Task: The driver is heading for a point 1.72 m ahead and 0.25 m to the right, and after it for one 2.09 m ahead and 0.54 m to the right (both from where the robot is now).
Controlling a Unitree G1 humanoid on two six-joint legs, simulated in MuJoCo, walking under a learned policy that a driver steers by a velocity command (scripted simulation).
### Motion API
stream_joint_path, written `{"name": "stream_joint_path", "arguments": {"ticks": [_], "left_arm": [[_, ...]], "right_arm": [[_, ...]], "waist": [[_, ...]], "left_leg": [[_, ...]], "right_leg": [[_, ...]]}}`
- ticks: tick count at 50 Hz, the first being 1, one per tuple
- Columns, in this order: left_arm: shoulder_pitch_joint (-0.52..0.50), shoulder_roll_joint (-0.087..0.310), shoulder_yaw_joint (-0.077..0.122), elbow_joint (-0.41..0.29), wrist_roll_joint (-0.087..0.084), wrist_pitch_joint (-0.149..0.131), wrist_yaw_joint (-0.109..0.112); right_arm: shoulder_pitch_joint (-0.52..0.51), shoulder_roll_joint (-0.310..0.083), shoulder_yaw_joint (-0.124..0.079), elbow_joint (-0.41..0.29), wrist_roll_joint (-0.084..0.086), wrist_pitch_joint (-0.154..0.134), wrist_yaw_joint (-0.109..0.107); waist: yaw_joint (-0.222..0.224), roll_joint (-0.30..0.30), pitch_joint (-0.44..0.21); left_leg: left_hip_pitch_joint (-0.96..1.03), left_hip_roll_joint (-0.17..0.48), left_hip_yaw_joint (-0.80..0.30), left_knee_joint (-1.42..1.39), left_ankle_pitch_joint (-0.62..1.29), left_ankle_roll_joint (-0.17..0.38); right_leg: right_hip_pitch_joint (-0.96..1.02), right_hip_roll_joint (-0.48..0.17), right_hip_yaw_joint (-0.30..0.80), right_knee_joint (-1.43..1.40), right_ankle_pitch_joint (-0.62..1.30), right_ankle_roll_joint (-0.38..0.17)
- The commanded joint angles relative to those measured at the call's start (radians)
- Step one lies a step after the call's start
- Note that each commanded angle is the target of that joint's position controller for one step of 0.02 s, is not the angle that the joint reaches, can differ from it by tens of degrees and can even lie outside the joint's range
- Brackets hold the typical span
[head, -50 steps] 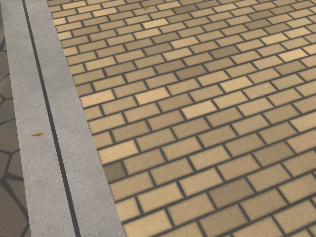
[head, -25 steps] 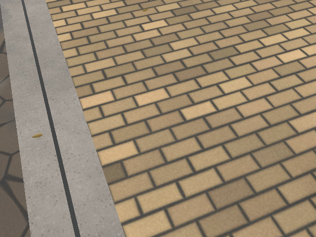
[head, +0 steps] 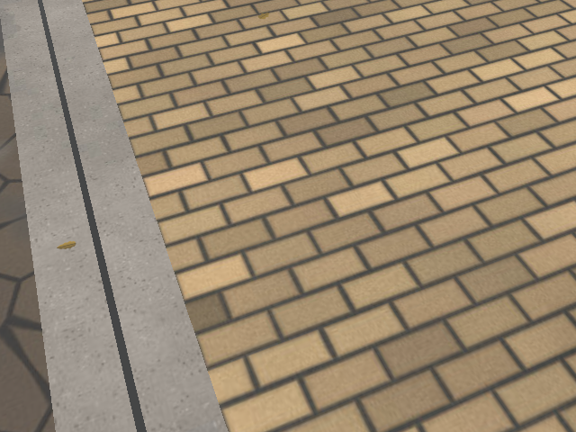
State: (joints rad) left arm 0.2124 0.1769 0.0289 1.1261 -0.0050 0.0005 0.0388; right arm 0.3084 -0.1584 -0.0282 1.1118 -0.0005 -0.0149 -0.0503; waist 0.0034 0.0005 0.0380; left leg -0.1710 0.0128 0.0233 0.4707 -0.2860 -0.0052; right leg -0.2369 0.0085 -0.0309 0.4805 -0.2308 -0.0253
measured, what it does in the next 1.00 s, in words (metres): walks ahead: right foot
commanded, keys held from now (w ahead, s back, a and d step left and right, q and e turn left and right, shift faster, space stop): no key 0.22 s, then w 0.30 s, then no key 0.48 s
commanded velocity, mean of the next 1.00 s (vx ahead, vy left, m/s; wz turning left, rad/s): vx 0.14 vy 0.00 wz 0.00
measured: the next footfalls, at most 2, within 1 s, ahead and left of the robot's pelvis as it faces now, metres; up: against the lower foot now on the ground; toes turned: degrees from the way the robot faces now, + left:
right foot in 0.88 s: +0.29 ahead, -0.06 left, +0.00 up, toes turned -1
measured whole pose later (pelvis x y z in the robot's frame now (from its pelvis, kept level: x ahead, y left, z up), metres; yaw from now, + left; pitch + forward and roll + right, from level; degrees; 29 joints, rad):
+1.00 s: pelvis +0.17 +0.03 -0.01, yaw +2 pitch +1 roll +0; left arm 0.05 0.19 0.03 1.00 0.00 -0.05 0.00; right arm 0.31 -0.20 -0.04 1.06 0.01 -0.04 -0.03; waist -0.02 0.02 0.04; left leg -0.27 0.00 -0.01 0.96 -0.60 -0.04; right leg -0.39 0.02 -0.06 0.51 -0.14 -0.06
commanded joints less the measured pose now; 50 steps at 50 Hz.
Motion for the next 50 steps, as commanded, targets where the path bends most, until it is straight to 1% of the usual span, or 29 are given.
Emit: {"name": "stream_joint_path", "arguments": {"ticks": [1, 11, 12, 14, 16, 18, 20, 21, 22, 23, 25, 26, 27, 28, 29, 30, 31, 32, 34, 37, 38, 40, 43, 44, 45, 46, 47, 48, 50], "left_arm": [[0.039, 0.092, 0.013, -0.021, 0.0, -0.006, 0.002], [0.051, 0.088, 0.012, -0.026, -0.001, -0.007, 0.003], [0.07, 0.081, 0.011, -0.016, -0.001, -0.005, 0.003], [0.086, 0.118, 0.026, -0.016, -0.016, -0.003, 0.008], [0.118, 0.14, 0.036, -0.024, -0.025, -0.02, 0.006], [0.2, 0.185, 0.054, -0.011, -0.028, -0.043, -0.002], [0.178, 0.188, 0.057, -0.032, -0.012, -0.061, -0.004], [0.139, 0.188, 0.056, -0.053, -0.011, -0.069, -0.006], [0.086, 0.192, 0.056, -0.076, -0.024, -0.073, -0.008], [0.017, 0.19, 0.054, -0.098, -0.038, -0.07, -0.01], [-0.01, 0.178, 0.054, -0.111, -0.046, -0.058, -0.013], [-0.032, 0.131, 0.041, -0.127, -0.038, -0.064, -0.019], [-0.037, 0.077, 0.027, -0.155, -0.024, -0.08, -0.021], [-0.044, 0.082, 0.028, -0.164, -0.026, -0.092, -0.02], [-0.022, 0.1, 0.031, -0.157, -0.035, -0.097, -0.024], [-0.003, 0.111, 0.033, -0.143, -0.029, -0.098, -0.029], [0.003, 0.121, 0.039, -0.133, -0.018, -0.097, -0.029], [-0.014, 0.131, 0.046, -0.134, -0.013, -0.093, -0.028], [-0.05, 0.084, 0.037, -0.139, -0.016, -0.082, -0.034], [-0.163, 0.042, 0.016, -0.176, -0.017, -0.068, -0.036], [-0.18, 0.052, 0.015, -0.181, -0.017, -0.063, -0.036], [-0.181, 0.078, 0.016, -0.182, -0.017, -0.054, -0.037], [-0.096, 0.137, 0.038, -0.153, 0.002, -0.058, -0.035], [-0.031, 0.195, 0.056, -0.136, 0.008, -0.06, -0.029], [0.045, 0.243, 0.066, -0.122, 0.021, -0.057, -0.024], [0.105, 0.185, 0.049, -0.103, 0.027, -0.05, -0.025], [0.068, 0.133, 0.029, -0.102, 0.011, -0.05, -0.032], [-0.024, 0.135, 0.024, -0.119, 0.003, -0.052, -0.034], [-0.157, 0.132, 0.017, -0.151, 0.013, -0.056, -0.03]], "right_arm": [[0.078, -0.082, -0.012, -0.011, 0.0, -0.004, -0.002], [0.088, -0.079, -0.011, -0.012, 0.001, -0.005, -0.002], [0.11, -0.069, -0.01, -0.001, 0.002, -0.003, -0.003], [0.103, -0.086, -0.018, -0.01, 0.013, -0.002, -0.008], [0.07, -0.076, -0.017, -0.04, 0.017, -0.02, -0.007], [0.031, -0.034, -0.009, -0.069, 0.022, -0.05, 0.007], [0.0, -0.059, -0.019, -0.088, 0.027, -0.067, 0.024], [0.004, -0.061, -0.022, -0.093, 0.031, -0.072, 0.028], [0.023, -0.059, -0.022, -0.093, 0.035, -0.077, 0.03], [0.062, -0.058, -0.026, -0.076, 0.037, -0.083, 0.029], [0.201, -0.07, -0.043, 0.0, 0.019, -0.081, 0.027], [0.324, -0.108, -0.058, 0.027, 0.015, -0.078, 0.026], [0.402, -0.215, -0.078, 0.016, 0.018, -0.078, 0.026], [0.388, -0.215, -0.067, 0.012, -0.006, -0.09, 0.032], [0.296, -0.155, -0.048, -0.015, -0.004, -0.101, 0.031], [0.218, -0.134, -0.038, -0.039, -0.001, -0.105, 0.037], [0.159, -0.141, -0.034, -0.06, 0.002, -0.1, 0.042], [0.135, -0.131, -0.029, -0.069, 0.003, -0.092, 0.042], [0.158, -0.107, -0.017, -0.06, -0.011, -0.074, 0.034], [0.151, -0.149, -0.016, -0.065, -0.015, -0.063, 0.017], [0.162, -0.171, -0.021, -0.06, -0.011, -0.061, 0.015], [0.154, -0.175, -0.023, -0.055, -0.001, -0.059, 0.017], [0.109, -0.165, -0.026, -0.055, 0.014, -0.059, 0.022], [0.13, -0.17, -0.03, -0.053, 0.003, -0.064, 0.026], [0.204, -0.119, -0.018, -0.048, -0.019, -0.072, 0.028], [0.265, -0.053, 0.002, -0.026, -0.007, -0.062, 0.025], [0.199, -0.071, -0.006, -0.04, 0.009, -0.048, 0.025], [0.139, -0.097, -0.015, -0.063, 0.019, -0.035, 0.021], [0.078, -0.1, -0.026, -0.073, 0.013, -0.007, 0.003]], "waist": [[0.0, 0.003, 0.018], [-0.001, 0.003, 0.018], [-0.001, 0.0, -0.007], [0.005, -0.016, 0.036], [0.023, -0.061, 0.105], [0.046, -0.163, 0.089], [0.032, -0.142, 0.085], [0.011, -0.132, 0.078], [-0.019, -0.136, 0.075], [-0.06, -0.13, 0.074], [-0.108, -0.059, 0.046], [-0.145, 0.082, 0.005], [-0.148, 0.321, -0.01], [-0.123, 0.3, 0.014], [-0.063, 0.17, 0.068], [-0.031, 0.112, 0.06], [-0.008, 0.071, 0.043], [-0.004, 0.068, 0.042], [-0.006, 0.093, 0.026], [-0.02, 0.11, 0.009], [-0.025, 0.123, -0.007], [-0.018, 0.14, -0.024], [0.046, 0.104, -0.056], [0.061, 0.056, -0.107], [0.035, -0.043, -0.222], [0.051, -0.175, -0.362], [0.046, -0.181, -0.323], [0.023, -0.134, -0.223], [-0.022, -0.064, -0.101]], "left_leg": [[-0.077, 0.021, -0.021, -0.089, 0.091, 0.02], [-0.077, 0.021, -0.021, -0.086, 0.099, 0.02], [-0.068, 0.009, -0.007, -0.083, 0.006, 0.024], [-0.132, -0.019, 0.016, -0.026, -0.277, 0.053], [-0.255, -0.009, 0.006, 0.051, -0.362, 0.078], [-0.338, -0.02, 0.048, 0.235, -0.202, 0.077], [-0.344, 0.023, -0.012, 0.395, -0.213, 0.103], [-0.339, 0.041, -0.03, 0.403, -0.252, 0.116], [-0.289, 0.055, -0.034, 0.305, -0.251, 0.129], [-0.152, 0.04, -0.002, 0.136, -0.19, 0.137], [0.135, -0.045, 0.073, -0.015, 0.014, 0.102], [0.268, 0.078, -0.109, -0.093, -0.068, 0.127], [0.356, 0.312, -0.49, -0.254, -0.083, 0.222], [0.281, 0.411, -0.673, -0.285, -0.025, 0.316], [0.252, 0.396, -0.586, -0.244, 0.13, 0.301], [0.226, 0.34, -0.446, -0.217, 0.308, 0.257], [0.201, 0.298, -0.339, -0.218, 0.425, 0.217], [0.179, 0.262, -0.251, -0.218, 0.543, 0.183], [0.135, 0.198, -0.13, -0.209, 0.701, 0.153], [0.061, 0.146, -0.036, -0.186, 0.794, 0.138], [0.058, 0.154, -0.039, -0.175, 0.811, 0.142], [0.066, 0.178, -0.057, -0.15, 0.818, 0.152], [0.092, 0.15, -0.064, -0.025, 0.818, 0.116], [0.051, 0.105, -0.04, 0.061, 0.715, 0.078], [-0.127, 0.035, -0.007, 0.222, 0.387, 0.027], [-0.177, -0.015, -0.016, 0.46, -0.113, -0.017], [-0.216, -0.025, -0.071, 0.603, -0.416, -0.044], [-0.261, 0.01, -0.094, 0.658, -0.419, -0.049], [-0.235, 0.05, -0.084, 0.562, -0.344, -0.055]], "right_leg": [[0.039, -0.046, 0.053, -0.083, 0.101, -0.029], [0.039, -0.045, 0.052, -0.079, 0.114, -0.029], [0.049, -0.036, 0.045, -0.084, 0.002, -0.033], [-0.008, -0.031, 0.059, -0.086, -0.382, -0.065], [-0.036, -0.12, 0.19, -0.149, -0.579, -0.121], [0.043, -0.284, 0.442, -0.273, -0.638, -0.21], [-0.008, -0.364, 0.562, -0.332, -0.579, -0.256], [-0.022, -0.36, 0.538, -0.335, -0.537, -0.242], [-0.051, -0.337, 0.473, -0.327, -0.486, -0.209], [-0.123, -0.272, 0.356, -0.305, -0.413, -0.163], [-0.265, -0.131, 0.154, -0.132, -0.292, -0.102], [-0.38, -0.07, 0.062, 0.11, -0.208, -0.061], [-0.555, 0.024, -0.054, 0.427, -0.221, -0.008], [-0.628, 0.014, 0.038, 0.631, -0.337, -0.018], [-0.671, -0.039, 0.08, 0.736, -0.284, -0.027], [-0.651, -0.063, 0.081, 0.752, -0.206, -0.03], [-0.611, -0.084, 0.07, 0.701, -0.14, -0.03], [-0.564, -0.093, 0.054, 0.628, -0.088, -0.025], [-0.462, -0.068, 0.008, 0.491, -0.012, -0.009], [-0.292, -0.021, -0.036, 0.23, 0.098, 0.002], [-0.247, -0.008, -0.044, 0.193, 0.116, 0.002], [-0.185, -0.002, -0.032, 0.146, 0.146, -0.013], [-0.024, 0.022, -0.028, -0.033, 0.298, -0.069], [0.114, -0.04, 0.034, -0.031, 0.595, -0.097], [0.38, -0.186, 0.17, 0.072, 0.955, -0.188], [0.455, -0.366, 0.35, 0.027, 1.012, -0.34], [0.365, -0.378, 0.428, -0.054, 0.834, -0.357], [0.239, -0.347, 0.381, -0.1, 0.596, -0.313], [0.009, -0.278, 0.283, -0.177, 0.33, -0.233]]}}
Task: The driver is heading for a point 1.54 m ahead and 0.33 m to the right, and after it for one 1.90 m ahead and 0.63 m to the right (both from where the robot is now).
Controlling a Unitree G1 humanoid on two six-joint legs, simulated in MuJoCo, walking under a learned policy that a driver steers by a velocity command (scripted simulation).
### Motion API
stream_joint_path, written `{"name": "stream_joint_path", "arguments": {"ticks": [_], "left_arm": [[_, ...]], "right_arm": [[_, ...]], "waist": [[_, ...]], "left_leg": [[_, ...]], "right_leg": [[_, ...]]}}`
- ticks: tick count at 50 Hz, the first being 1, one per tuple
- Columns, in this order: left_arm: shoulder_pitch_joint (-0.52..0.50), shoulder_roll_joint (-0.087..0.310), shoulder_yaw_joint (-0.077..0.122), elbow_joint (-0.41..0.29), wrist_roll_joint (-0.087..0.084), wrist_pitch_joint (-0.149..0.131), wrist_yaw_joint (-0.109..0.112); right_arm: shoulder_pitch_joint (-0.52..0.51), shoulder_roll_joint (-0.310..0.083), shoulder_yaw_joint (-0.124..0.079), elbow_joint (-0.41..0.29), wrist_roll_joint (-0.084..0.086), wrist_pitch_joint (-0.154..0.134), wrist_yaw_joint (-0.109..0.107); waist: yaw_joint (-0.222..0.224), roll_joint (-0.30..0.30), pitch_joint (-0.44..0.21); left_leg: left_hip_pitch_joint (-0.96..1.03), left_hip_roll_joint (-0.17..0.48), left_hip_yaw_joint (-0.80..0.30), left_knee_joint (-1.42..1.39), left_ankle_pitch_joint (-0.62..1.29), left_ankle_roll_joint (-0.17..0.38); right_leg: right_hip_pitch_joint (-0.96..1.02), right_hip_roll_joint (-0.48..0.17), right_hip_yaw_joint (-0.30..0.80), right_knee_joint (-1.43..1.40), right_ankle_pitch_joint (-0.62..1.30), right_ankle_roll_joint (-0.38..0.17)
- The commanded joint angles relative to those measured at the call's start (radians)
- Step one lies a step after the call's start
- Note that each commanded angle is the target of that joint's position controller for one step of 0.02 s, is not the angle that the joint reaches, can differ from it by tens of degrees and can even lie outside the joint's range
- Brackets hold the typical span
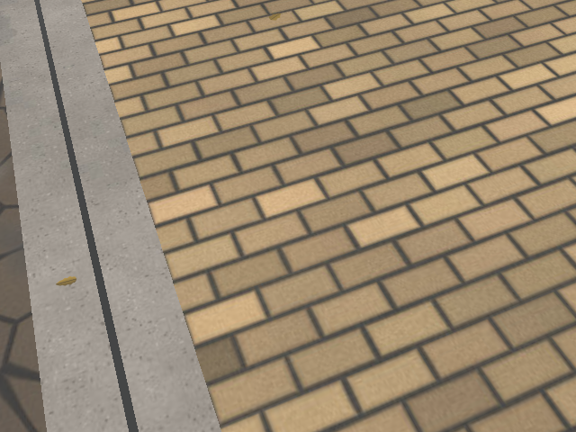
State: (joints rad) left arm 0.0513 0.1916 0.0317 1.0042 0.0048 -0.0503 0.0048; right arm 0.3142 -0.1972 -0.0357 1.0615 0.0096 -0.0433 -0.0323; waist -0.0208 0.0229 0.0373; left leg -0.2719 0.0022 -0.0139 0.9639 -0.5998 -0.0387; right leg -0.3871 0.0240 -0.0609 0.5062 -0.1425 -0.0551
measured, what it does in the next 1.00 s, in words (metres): walks ahead: left foot, then right foot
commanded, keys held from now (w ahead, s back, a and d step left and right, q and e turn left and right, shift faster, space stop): no key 0.52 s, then w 0.42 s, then no key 0.06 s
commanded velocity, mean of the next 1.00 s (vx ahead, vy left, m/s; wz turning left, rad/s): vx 0.15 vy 0.00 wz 0.00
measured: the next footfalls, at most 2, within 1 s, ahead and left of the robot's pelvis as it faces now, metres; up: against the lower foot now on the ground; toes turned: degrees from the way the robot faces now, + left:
left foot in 0.14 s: +0.05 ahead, +0.14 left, +0.00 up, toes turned +1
right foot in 0.80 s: +0.19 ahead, -0.11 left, +0.00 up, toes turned -5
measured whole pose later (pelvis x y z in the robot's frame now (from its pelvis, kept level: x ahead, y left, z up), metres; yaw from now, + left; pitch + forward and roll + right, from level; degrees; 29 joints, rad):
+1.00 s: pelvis +0.19 -0.03 +0.02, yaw -1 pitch +0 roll +0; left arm 0.34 0.19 0.04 1.11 0.00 -0.11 -0.02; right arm 0.21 -0.25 -0.08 0.97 0.03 -0.10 -0.01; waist 0.03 0.03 0.00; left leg -0.55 0.09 0.00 1.14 -0.24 0.06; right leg -0.11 0.04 -0.07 0.36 -0.25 -0.07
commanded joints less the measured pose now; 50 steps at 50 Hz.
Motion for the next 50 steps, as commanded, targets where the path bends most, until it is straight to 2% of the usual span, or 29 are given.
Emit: {"name": "stream_joint_path", "arguments": {"ticks": [1, 3, 5, 6, 7, 8, 9, 10, 14, 18, 23, 26, 28, 29, 31, 32, 34, 36, 37, 39, 40, 41, 42, 43, 44, 45, 46, 48, 50], "left_arm": [[-0.028, 0.121, 0.016, -0.034, 0.007, 0.0, 0.009], [-0.029, 0.133, 0.022, -0.033, 0.015, 0.014, 0.019], [-0.027, 0.13, 0.022, -0.029, -0.002, 0.025, 0.025], [-0.004, 0.117, 0.02, -0.019, -0.016, 0.027, 0.024], [0.029, 0.102, 0.016, -0.003, -0.02, 0.027, 0.022], [0.049, 0.106, 0.018, 0.005, -0.012, 0.031, 0.023], [0.061, 0.086, 0.018, -0.002, -0.008, 0.034, 0.028], [0.062, 0.089, 0.017, 0.007, 0.001, 0.033, 0.033], [0.111, 0.101, 0.021, 0.037, -0.002, 0.024, 0.035], [0.116, 0.095, 0.021, 0.05, -0.009, 0.025, 0.029], [0.13, 0.1, 0.022, 0.067, -0.012, 0.035, 0.031], [0.134, 0.104, 0.023, 0.076, -0.013, 0.041, 0.034], [0.153, 0.093, 0.023, 0.093, -0.019, 0.045, 0.034], [0.139, 0.094, 0.026, 0.089, -0.022, 0.044, 0.032], [0.047, 0.088, 0.023, 0.041, -0.031, 0.019, 0.025], [0.005, 0.079, 0.02, 0.018, -0.037, 0.001, 0.018], [-0.024, 0.091, 0.024, -0.007, -0.043, -0.03, 0.002], [-0.021, 0.101, 0.028, -0.013, -0.048, -0.048, -0.013], [0.004, 0.094, 0.03, -0.002, -0.048, -0.051, -0.019], [0.188, 0.095, 0.049, 0.078, -0.043, -0.045, -0.023], [0.307, 0.126, 0.069, 0.115, -0.041, -0.038, -0.02], [0.452, 0.21, 0.095, 0.137, -0.033, -0.038, -0.012], [0.526, 0.275, 0.094, 0.137, -0.021, -0.048, -0.019], [0.436, 0.213, 0.067, 0.124, -0.012, -0.065, -0.021], [0.339, 0.163, 0.05, 0.092, -0.017, -0.074, -0.024], [0.269, 0.133, 0.036, 0.069, -0.016, -0.078, -0.031], [0.233, 0.127, 0.029, 0.054, -0.011, -0.078, -0.037], [0.248, 0.104, 0.016, 0.058, -0.003, -0.069, -0.033], [0.29, 0.123, 0.014, 0.069, 0.002, -0.061, -0.016]], "right_arm": [[0.08, -0.05, -0.02, -0.021, -0.002, 0.031, -0.024], [0.091, -0.025, -0.015, -0.009, -0.007, 0.04, -0.034], [0.126, -0.022, -0.016, 0.017, -0.01, 0.045, -0.029], [0.12, -0.035, -0.019, 0.02, -0.019, 0.052, -0.023], [0.099, -0.064, -0.021, 0.005, -0.035, 0.058, -0.019], [0.07, -0.099, -0.023, -0.019, -0.034, 0.062, -0.022], [0.034, -0.126, -0.028, -0.011, -0.022, 0.054, -0.021], [-0.003, -0.098, -0.024, -0.018, -0.018, 0.04, -0.019], [-0.011, -0.08, -0.025, -0.012, -0.016, -0.003, -0.01], [0.026, -0.072, -0.023, -0.001, -0.013, 0.0, -0.004], [0.037, -0.072, -0.02, 0.0, -0.01, 0.006, -0.001], [0.041, -0.068, -0.018, 0.001, -0.01, 0.009, 0.0], [0.076, -0.083, -0.025, 0.018, -0.001, 0.015, -0.001], [0.08, -0.112, -0.035, 0.014, 0.005, 0.016, -0.002], [0.116, -0.166, -0.051, 0.006, 0.019, 0.001, -0.005], [0.123, -0.175, -0.057, 0.005, 0.018, -0.014, -0.007], [0.134, -0.154, -0.055, 0.004, 0.005, -0.043, -0.003], [0.101, -0.146, -0.054, -0.012, 0.015, -0.047, 0.004], [0.073, -0.152, -0.055, -0.02, 0.02, -0.043, 0.009], [0.022, -0.167, -0.057, -0.036, 0.02, -0.033, 0.017], [0.006, -0.165, -0.054, -0.043, 0.016, -0.036, 0.017], [-0.043, -0.119, -0.04, -0.073, 0.009, -0.041, 0.018], [-0.02, -0.032, -0.021, -0.112, 0.011, -0.06, 0.012], [-0.042, -0.068, -0.03, -0.119, 0.039, -0.074, 0.015], [-0.066, -0.094, -0.034, -0.129, 0.051, -0.083, 0.022], [-0.069, -0.108, -0.04, -0.124, 0.044, -0.086, 0.021], [-0.069, -0.116, -0.049, -0.12, 0.029, -0.083, 0.016], [-0.051, -0.116, -0.059, -0.112, 0.022, -0.066, 0.018], [-0.073, -0.094, -0.059, -0.123, 0.013, -0.051, 0.019]], "waist": [[-0.02, -0.103, -0.078], [-0.029, -0.129, -0.079], [-0.055, -0.119, -0.102], [-0.053, -0.109, -0.089], [-0.039, -0.077, -0.052], [-0.011, -0.042, 0.003], [0.031, 0.075, 0.044], [0.031, 0.086, 0.066], [0.034, 0.035, 0.015], [0.021, 0.007, -0.032], [0.021, -0.014, -0.042], [0.022, -0.016, -0.039], [0.017, 0.019, -0.039], [0.009, 0.062, 0.001], [-0.027, 0.135, 0.12], [-0.036, 0.146, 0.168], [-0.034, 0.133, 0.179], [-0.016, 0.094, 0.14], [0.005, 0.085, 0.117], [0.092, 0.088, 0.046], [0.15, 0.065, -0.003], [0.212, -0.127, -0.048], [0.188, -0.357, -0.132], [0.14, -0.235, -0.078], [0.105, -0.162, 0.0], [0.075, -0.094, 0.029], [0.052, -0.07, 0.037], [0.029, -0.092, 0.034], [0.018, -0.079, 0.035]], "left_leg": [[-0.083, 0.07, -0.038, -0.04, 0.003, -0.022], [0.016, 0.048, 0.002, -0.206, 0.084, -0.018], [0.137, 0.025, 0.04, -0.397, 0.321, 0.004], [0.176, 0.018, 0.047, -0.457, 0.386, 0.02], [0.177, 0.049, 0.013, -0.498, 0.403, 0.044], [0.099, 0.098, -0.037, -0.56, 0.277, 0.075], [-0.085, 0.09, -0.046, -0.595, 0.066, 0.099], [-0.15, 0.076, -0.047, -0.636, 0.022, 0.092], [-0.06, 0.067, -0.031, -0.603, 0.275, 0.063], [0.006, 0.056, -0.016, -0.566, 0.419, 0.072], [0.024, 0.051, -0.008, -0.551, 0.509, 0.075], [0.031, 0.049, -0.004, -0.547, 0.547, 0.076], [0.038, 0.051, -0.023, -0.583, 0.29, 0.108], [0.037, 0.087, -0.084, -0.622, 0.108, 0.149], [0.078, 0.262, -0.327, -0.751, -0.146, 0.255], [0.092, 0.327, -0.412, -0.779, -0.116, 0.291], [0.213, 0.374, -0.43, -0.753, 0.13, 0.307], [0.246, 0.334, -0.323, -0.72, 0.272, 0.263], [0.189, 0.291, -0.254, -0.71, 0.278, 0.236], [-0.031, 0.192, -0.122, -0.625, 0.374, 0.191], [-0.106, 0.151, -0.063, -0.503, 0.503, 0.161], [-0.238, 0.056, 0.054, -0.148, 0.508, 0.089], [-0.435, -0.07, 0.029, 0.182, 0.066, 0.053], [-0.523, -0.011, -0.099, 0.352, 0.062, 0.08], [-0.578, 0.042, -0.095, 0.379, 0.159, 0.114], [-0.555, 0.09, -0.074, 0.343, 0.267, 0.129], [-0.515, 0.121, -0.064, 0.28, 0.341, 0.132], [-0.425, 0.136, -0.034, 0.195, 0.4, 0.118], [-0.412, 0.119, 0.005, 0.125, 0.417, 0.083]], "right_leg": [[0.087, -0.255, 0.27, -0.226, 0.141, -0.169], [0.023, -0.214, 0.226, -0.237, 0.053, -0.155], [-0.011, -0.186, 0.193, -0.225, -0.09, -0.13], [-0.036, -0.166, 0.18, -0.227, -0.22, -0.096], [-0.07, -0.144, 0.165, -0.226, -0.348, -0.043], [-0.072, -0.112, 0.134, -0.208, -0.394, 0.0], [0.061, -0.055, 0.065, -0.179, -0.283, 0.029], [0.144, -0.048, 0.062, -0.124, -0.193, 0.04], [0.177, -0.058, 0.065, -0.062, 0.005, 0.006], [0.197, -0.065, 0.065, -0.037, 0.11, 0.007], [0.221, -0.069, 0.067, -0.016, 0.172, 0.011], [0.229, -0.071, 0.069, -0.01, 0.19, 0.014], [0.204, -0.021, 0.013, 0.042, -0.069, 0.015], [0.126, 0.012, -0.022, 0.098, -0.241, 0.017], [-0.102, 0.001, -0.027, 0.227, -0.314, -0.001], [-0.182, -0.037, 0.011, 0.29, -0.309, -0.017], [-0.335, -0.092, 0.063, 0.382, -0.384, -0.038], [-0.289, -0.111, 0.054, 0.276, -0.364, -0.044], [-0.168, -0.089, 0.017, 0.189, -0.298, -0.04], [0.24, 0.019, -0.085, 0.073, -0.073, -0.02], [0.399, 0.026, -0.067, 0.066, -0.061, -0.028], [0.528, -0.164, 0.224, -0.077, -0.178, -0.099], [0.634, -0.406, 0.751, -0.31, -0.271, -0.247], [0.568, -0.437, 0.806, -0.329, -0.362, -0.26], [0.499, -0.41, 0.674, -0.316, -0.342, -0.222], [0.43, -0.359, 0.533, -0.321, -0.26, -0.183], [0.374, -0.32, 0.435, -0.334, -0.168, -0.155], [0.32, -0.252, 0.28, -0.343, 0.079, -0.121], [0.311, -0.231, 0.182, -0.321, 0.424, -0.119]]}}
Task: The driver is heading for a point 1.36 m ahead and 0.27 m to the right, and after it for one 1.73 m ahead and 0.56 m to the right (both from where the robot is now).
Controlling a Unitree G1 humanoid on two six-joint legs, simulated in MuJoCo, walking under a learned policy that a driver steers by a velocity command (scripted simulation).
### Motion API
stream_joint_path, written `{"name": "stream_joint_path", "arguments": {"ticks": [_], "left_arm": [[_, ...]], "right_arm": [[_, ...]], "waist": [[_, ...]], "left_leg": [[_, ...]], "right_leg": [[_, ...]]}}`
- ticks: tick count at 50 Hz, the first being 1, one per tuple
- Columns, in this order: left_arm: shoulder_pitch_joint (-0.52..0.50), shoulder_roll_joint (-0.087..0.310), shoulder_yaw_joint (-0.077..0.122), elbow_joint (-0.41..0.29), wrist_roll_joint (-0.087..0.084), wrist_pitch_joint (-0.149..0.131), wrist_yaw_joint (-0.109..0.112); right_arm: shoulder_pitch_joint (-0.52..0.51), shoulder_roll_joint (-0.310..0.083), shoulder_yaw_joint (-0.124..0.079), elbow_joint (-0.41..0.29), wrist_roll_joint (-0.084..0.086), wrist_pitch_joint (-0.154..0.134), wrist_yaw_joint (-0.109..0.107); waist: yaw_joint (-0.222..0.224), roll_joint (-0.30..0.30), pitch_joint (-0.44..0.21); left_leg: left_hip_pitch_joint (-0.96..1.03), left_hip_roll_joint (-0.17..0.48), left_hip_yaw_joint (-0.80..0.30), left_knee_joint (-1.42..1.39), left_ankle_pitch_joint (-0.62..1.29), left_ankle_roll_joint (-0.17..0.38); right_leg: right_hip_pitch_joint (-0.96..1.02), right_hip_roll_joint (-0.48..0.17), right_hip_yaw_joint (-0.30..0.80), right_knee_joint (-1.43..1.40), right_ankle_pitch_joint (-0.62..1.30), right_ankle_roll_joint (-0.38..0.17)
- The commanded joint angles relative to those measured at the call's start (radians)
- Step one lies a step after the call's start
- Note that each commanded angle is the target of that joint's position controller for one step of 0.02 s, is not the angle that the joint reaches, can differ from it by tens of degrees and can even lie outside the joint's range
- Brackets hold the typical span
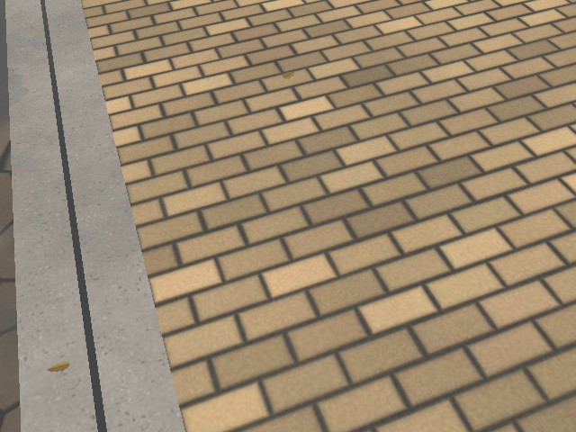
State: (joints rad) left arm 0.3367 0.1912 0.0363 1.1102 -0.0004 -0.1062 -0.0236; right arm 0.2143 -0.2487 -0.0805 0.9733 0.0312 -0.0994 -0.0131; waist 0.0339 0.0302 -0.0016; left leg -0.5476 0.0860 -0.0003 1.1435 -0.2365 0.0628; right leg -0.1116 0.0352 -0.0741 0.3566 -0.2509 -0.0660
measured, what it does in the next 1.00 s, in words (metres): walks ahead: left foot, then right foot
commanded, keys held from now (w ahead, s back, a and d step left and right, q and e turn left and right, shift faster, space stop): no key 0.66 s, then w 0.34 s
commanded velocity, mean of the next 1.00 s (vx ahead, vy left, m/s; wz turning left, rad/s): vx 0.16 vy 0.00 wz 0.00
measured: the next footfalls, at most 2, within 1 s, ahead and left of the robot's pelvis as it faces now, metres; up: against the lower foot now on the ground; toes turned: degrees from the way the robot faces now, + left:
left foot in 0.26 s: +0.31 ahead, +0.14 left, +0.00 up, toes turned +3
right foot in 0.56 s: +0.20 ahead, -0.11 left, +0.00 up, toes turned -2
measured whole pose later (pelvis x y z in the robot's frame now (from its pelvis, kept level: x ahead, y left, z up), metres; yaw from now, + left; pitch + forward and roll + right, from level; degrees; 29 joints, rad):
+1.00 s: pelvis +0.27 +0.05 -0.02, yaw -1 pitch +1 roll +0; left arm 0.36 0.23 0.07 1.09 -0.03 -0.07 0.02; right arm 0.19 -0.25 -0.08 1.02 0.02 -0.10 0.01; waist 0.01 -0.03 0.00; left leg -0.31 -0.01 0.08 0.58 -0.28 0.06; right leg -0.25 -0.05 0.03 0.84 -0.46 0.00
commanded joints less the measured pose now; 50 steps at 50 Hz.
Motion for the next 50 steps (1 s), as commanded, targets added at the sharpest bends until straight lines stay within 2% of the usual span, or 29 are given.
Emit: {"name": "stream_joint_path", "arguments": {"ticks": [1, 4, 8, 10, 12, 13, 14, 15, 16, 17, 19, 22, 25, 27, 28, 29, 30, 31, 33, 36, 38, 39, 41, 43, 46, 47, 48, 49, 50], "left_arm": [[0.013, 0.139, 0.01, -0.036, 0.01, 0.0, 0.022], [0.001, 0.151, 0.007, -0.051, 0.013, 0.018, 0.041], [0.048, 0.16, 0.011, -0.034, 0.002, 0.03, 0.046], [0.027, 0.158, 0.016, -0.034, -0.003, 0.037, 0.046], [-0.011, 0.162, 0.021, -0.042, -0.009, 0.044, 0.048], [0.023, 0.159, 0.02, -0.041, 0.0, 0.043, 0.044], [0.113, 0.105, 0.004, -0.038, 0.023, 0.035, 0.038], [0.194, 0.035, -0.019, -0.011, 0.006, 0.037, 0.034], [0.138, 0.103, 0.002, -0.011, -0.014, 0.047, 0.031], [0.05, 0.124, 0.01, -0.041, -0.027, 0.059, 0.035], [-0.017, 0.116, 0.02, -0.052, -0.015, 0.091, 0.057], [0.007, 0.076, 0.014, -0.044, -0.003, 0.115, 0.077], [0.021, 0.079, 0.015, -0.029, 0.005, 0.124, 0.076], [0.012, 0.088, 0.017, -0.027, 0.025, 0.128, 0.066], [-0.006, 0.102, 0.016, -0.04, 0.034, 0.128, 0.065], [-0.029, 0.155, 0.023, -0.05, 0.025, 0.125, 0.069], [-0.053, 0.157, 0.024, -0.043, 0.014, 0.115, 0.068], [-0.081, 0.131, 0.018, -0.046, 0.012, 0.101, 0.067], [-0.116, 0.121, 0.018, -0.048, 0.011, 0.079, 0.064], [-0.034, 0.157, 0.036, -0.042, -0.008, 0.07, 0.065], [0.037, 0.199, 0.052, -0.039, -0.019, 0.059, 0.066], [0.048, 0.215, 0.06, -0.035, -0.022, 0.049, 0.068], [0.065, 0.184, 0.057, -0.038, -0.017, 0.028, 0.067], [0.039, 0.179, 0.057, -0.052, -0.026, 0.021, 0.058], [-0.03, 0.198, 0.062, -0.077, -0.033, 0.033, 0.045], [-0.055, 0.192, 0.059, -0.087, -0.029, 0.03, 0.044], [-0.089, 0.131, 0.044, -0.116, -0.024, 0.022, 0.041], [-0.083, 0.064, 0.028, -0.15, -0.018, -0.001, 0.046], [-0.111, 0.113, 0.04, -0.154, -0.037, -0.016, 0.041]], "right_arm": [[-0.007, -0.029, -0.01, -0.05, -0.013, 0.011, -0.001], [-0.141, 0.009, 0.012, -0.098, -0.016, 0.018, 0.003], [-0.22, -0.013, 0.019, -0.118, -0.013, 0.028, 0.018], [-0.208, -0.045, 0.014, -0.118, -0.019, 0.022, 0.024], [-0.092, -0.094, -0.007, -0.076, -0.032, 0.011, 0.026], [-0.02, -0.148, -0.024, -0.054, -0.043, 0.006, 0.021], [0.059, -0.193, -0.027, -0.04, -0.065, 0.01, 0.017], [0.095, -0.132, -0.004, -0.024, -0.065, 0.021, 0.019], [0.063, -0.087, 0.012, -0.031, -0.042, 0.025, 0.027], [-0.042, -0.087, 0.016, -0.048, -0.029, 0.027, 0.024], [-0.163, -0.061, 0.03, -0.068, -0.041, 0.031, 0.017], [-0.19, -0.078, 0.025, -0.064, -0.065, 0.047, 0.007], [-0.183, -0.085, 0.025, -0.057, -0.044, 0.057, -0.006], [-0.16, -0.068, 0.03, -0.04, -0.028, 0.066, -0.011], [-0.134, -0.059, 0.033, -0.026, -0.031, 0.068, -0.01], [-0.108, -0.067, 0.028, -0.024, -0.033, 0.073, -0.014], [-0.099, -0.054, 0.029, -0.024, -0.036, 0.075, -0.019], [-0.09, -0.05, 0.03, -0.018, -0.039, 0.074, -0.023], [-0.057, -0.05, 0.028, 0.001, -0.043, 0.071, -0.026], [-0.054, -0.067, 0.018, 0.016, -0.026, 0.068, -0.023], [-0.123, -0.037, 0.021, -0.008, -0.016, 0.048, -0.012], [-0.142, -0.029, 0.021, -0.019, -0.013, 0.035, -0.003], [-0.164, -0.041, 0.016, -0.035, -0.005, 0.012, 0.013], [-0.165, -0.037, 0.017, -0.039, 0.004, -0.004, 0.024], [0.013, -0.045, 0.001, 0.042, 0.0, -0.002, 0.026], [0.122, -0.077, -0.016, 0.073, 0.0, 0.004, 0.021], [0.255, -0.168, -0.042, 0.095, -0.005, 0.005, 0.009], [0.359, -0.229, -0.046, 0.112, -0.01, 0.001, 0.017], [0.295, -0.156, -0.016, 0.103, -0.021, -0.011, 0.018]], "waist": [[-0.038, -0.083, 0.072], [-0.018, -0.095, 0.07], [0.003, -0.123, 0.044], [-0.02, -0.13, 0.028], [-0.089, -0.113, -0.032], [-0.105, -0.057, -0.097], [-0.071, 0.065, -0.238], [-0.062, 0.221, -0.389], [-0.069, 0.124, -0.36], [-0.051, 0.084, -0.22], [-0.01, 0.019, -0.084], [0.019, 0.088, -0.062], [0.033, 0.088, -0.093], [0.038, 0.073, -0.054], [0.027, 0.044, -0.005], [-0.01, -0.023, 0.049], [-0.033, -0.11, 0.075], [-0.044, -0.148, 0.077], [-0.064, -0.161, 0.057], [-0.023, -0.124, 0.049], [0.019, -0.181, 0.095], [0.025, -0.214, 0.118], [0.028, -0.193, 0.124], [0.009, -0.155, 0.109], [-0.083, -0.14, 0.044], [-0.136, -0.112, 0.006], [-0.182, 0.106, -0.027], [-0.19, 0.328, -0.099], [-0.148, 0.195, -0.046]], "left_leg": [[-0.136, 0.028, 0.004, -0.11, 0.079, -0.035], [-0.039, -0.01, 0.043, -0.383, 0.202, -0.053], [0.044, -0.047, 0.044, -0.535, 0.264, -0.037], [0.07, -0.055, 0.027, -0.575, 0.227, -0.005], [0.219, -0.093, 0.046, -0.689, 0.294, 0.037], [0.381, -0.045, 0.003, -0.701, 0.614, 0.063], [0.705, 0.142, -0.184, -0.591, 1.018, 0.164], [0.822, 0.332, -0.41, -0.646, 1.089, 0.323], [0.716, 0.286, -0.423, -0.706, 0.814, 0.301], [0.581, 0.252, -0.35, -0.761, 0.578, 0.255], [0.32, 0.182, -0.256, -0.857, 0.276, 0.181], [0.16, 0.108, -0.162, -0.908, 0.098, 0.15], [0.128, 0.097, -0.152, -0.922, -0.145, 0.13], [0.061, 0.064, -0.127, -0.929, -0.347, 0.061], [0.048, 0.039, -0.11, -0.911, -0.389, 0.015], [0.095, -0.01, -0.056, -0.875, -0.342, -0.021], [0.219, -0.047, -0.009, -0.825, -0.226, -0.038], [0.308, -0.051, -0.002, -0.772, -0.129, -0.038], [0.369, -0.055, 0.012, -0.723, -0.018, -0.022], [0.24, -0.102, 0.065, -0.63, -0.257, 0.004], [0.066, -0.124, 0.09, -0.496, -0.201, 0.005], [0.0, -0.093, 0.063, -0.424, -0.153, 0.018], [-0.116, -0.043, 0.016, -0.344, -0.205, 0.039], [-0.086, -0.029, 0.023, -0.437, -0.211, 0.045], [0.368, -0.128, 0.127, -0.623, 0.015, 0.02], [0.517, -0.112, 0.086, -0.629, 0.018, 0.03], [0.67, 0.085, -0.219, -0.771, -0.07, 0.108], [0.809, 0.293, -0.647, -0.939, -0.114, 0.247], [0.773, 0.317, -0.663, -0.925, -0.151, 0.253]], "right_leg": [[0.029, -0.236, 0.163, -0.165, 0.634, -0.108], [-0.03, -0.186, 0.066, -0.153, 0.717, -0.08], [0.029, -0.215, 0.07, -0.1, 0.721, -0.084], [0.082, -0.243, 0.092, -0.038, 0.75, -0.083], [0.118, -0.214, 0.092, 0.107, 0.805, -0.053], [0.069, -0.155, 0.067, 0.24, 0.707, -0.014], [-0.167, -0.076, 0.041, 0.475, 0.29, 0.035], [-0.282, 0.01, 0.082, 0.733, -0.407, 0.08], [-0.299, -0.018, 0.176, 0.819, -0.468, 0.089], [-0.367, -0.051, 0.15, 0.835, -0.427, 0.095], [-0.321, -0.104, 0.134, 0.729, -0.328, 0.105], [-0.171, -0.091, 0.086, 0.497, -0.261, 0.107], [-0.054, -0.076, 0.057, 0.298, -0.051, 0.086], [0.012, -0.067, 0.041, 0.197, 0.03, 0.055], [-0.015, -0.103, 0.083, 0.123, 0.007, 0.031], [-0.139, -0.135, 0.121, 0.066, -0.155, 0.003], [-0.283, -0.129, 0.137, 0.015, -0.305, -0.006], [-0.339, -0.128, 0.143, -0.03, -0.327, 0.008], [-0.336, -0.128, 0.143, -0.044, -0.25, 0.037], [-0.238, -0.142, 0.183, -0.044, -0.414, -0.018], [-0.13, -0.271, 0.369, -0.134, -0.504, -0.103], [-0.089, -0.347, 0.458, -0.157, -0.479, -0.146], [0.008, -0.392, 0.493, -0.147, -0.328, -0.17], [0.04, -0.36, 0.416, -0.118, -0.198, -0.139], [-0.189, -0.236, 0.234, -0.026, -0.059, -0.075], [-0.268, -0.2, 0.179, 0.083, 0.056, -0.045], [-0.436, -0.093, 0.044, 0.427, 0.091, 0.028], [-0.65, 0.012, 0.048, 0.732, -0.259, 0.06], [-0.752, -0.055, 0.149, 0.903, -0.278, 0.032]]}}
Keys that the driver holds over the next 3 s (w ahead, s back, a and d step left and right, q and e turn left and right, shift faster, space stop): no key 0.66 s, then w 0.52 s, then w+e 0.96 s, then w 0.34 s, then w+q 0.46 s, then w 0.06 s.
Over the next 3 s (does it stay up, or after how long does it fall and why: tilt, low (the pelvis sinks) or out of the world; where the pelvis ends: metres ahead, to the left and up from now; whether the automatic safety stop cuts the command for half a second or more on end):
stays up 1.29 -0.29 -0.03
